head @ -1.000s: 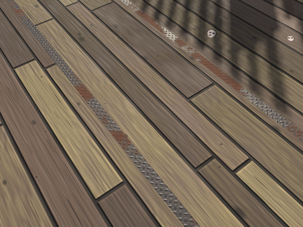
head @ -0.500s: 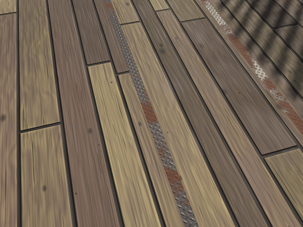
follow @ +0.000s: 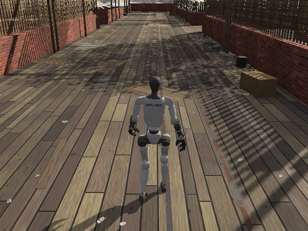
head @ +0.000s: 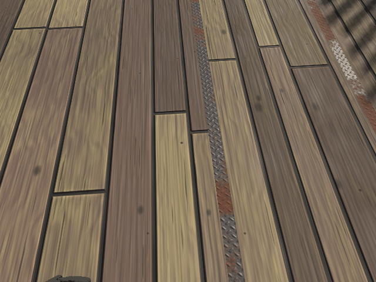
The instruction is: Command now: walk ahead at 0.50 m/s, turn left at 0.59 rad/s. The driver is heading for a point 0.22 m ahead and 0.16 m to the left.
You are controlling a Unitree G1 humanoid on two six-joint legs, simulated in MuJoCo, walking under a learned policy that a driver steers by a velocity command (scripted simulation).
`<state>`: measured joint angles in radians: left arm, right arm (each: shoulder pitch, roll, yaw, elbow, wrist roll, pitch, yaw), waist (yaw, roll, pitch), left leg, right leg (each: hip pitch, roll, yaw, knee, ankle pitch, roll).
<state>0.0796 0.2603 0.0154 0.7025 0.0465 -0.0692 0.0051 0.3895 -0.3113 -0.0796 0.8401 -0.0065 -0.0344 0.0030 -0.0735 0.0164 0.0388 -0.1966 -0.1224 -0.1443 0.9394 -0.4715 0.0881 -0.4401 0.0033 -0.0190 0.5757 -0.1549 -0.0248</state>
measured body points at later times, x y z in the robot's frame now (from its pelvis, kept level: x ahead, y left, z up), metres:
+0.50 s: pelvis +0.18 +0.03 +0.01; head +0.21 +0.05 +0.46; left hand +0.18 +0.29 -0.14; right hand +0.37 -0.17 -0.10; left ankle +0.24 +0.12 -0.72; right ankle +0.12 -0.11 -0.67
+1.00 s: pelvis +0.20 +0.02 +0.02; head +0.20 +0.02 +0.47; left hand +0.20 +0.26 -0.13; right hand +0.27 -0.22 -0.13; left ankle +0.24 +0.12 -0.72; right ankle +0.20 -0.10 -0.72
